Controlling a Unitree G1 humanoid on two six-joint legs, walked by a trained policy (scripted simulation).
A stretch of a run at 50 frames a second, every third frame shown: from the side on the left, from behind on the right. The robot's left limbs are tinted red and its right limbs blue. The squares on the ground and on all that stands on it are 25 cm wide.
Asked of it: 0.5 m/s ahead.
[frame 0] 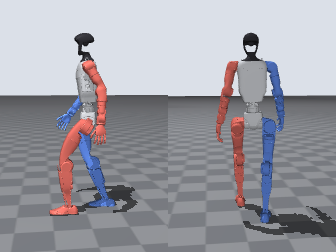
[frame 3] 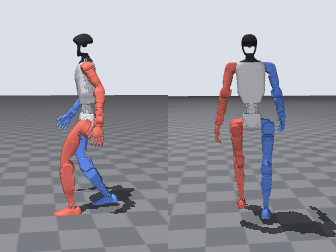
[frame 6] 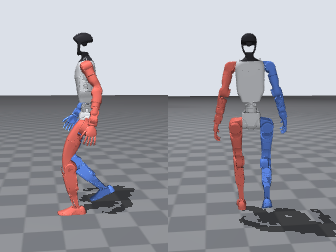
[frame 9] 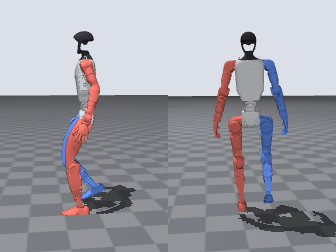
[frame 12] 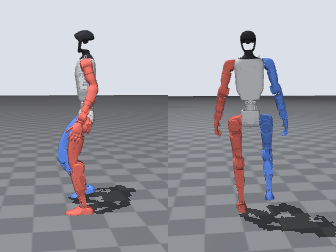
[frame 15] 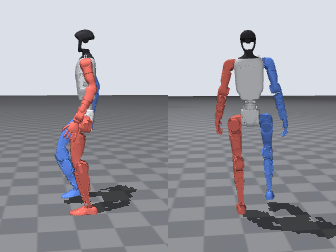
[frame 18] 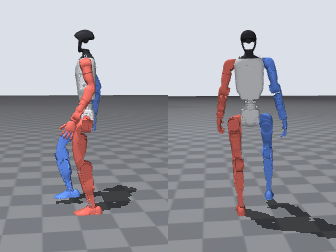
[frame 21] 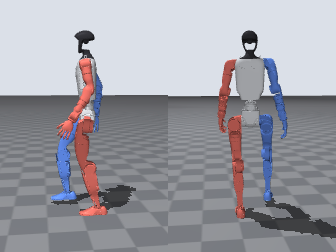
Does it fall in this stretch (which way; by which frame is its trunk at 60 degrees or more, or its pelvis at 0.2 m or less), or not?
no
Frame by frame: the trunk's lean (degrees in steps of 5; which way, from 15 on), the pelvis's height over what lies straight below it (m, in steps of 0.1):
0: 5, 0.8
3: 5, 0.8
6: 5, 0.8
9: 5, 0.8
12: 5, 0.8
15: 5, 0.8
18: 5, 0.8
21: 5, 0.8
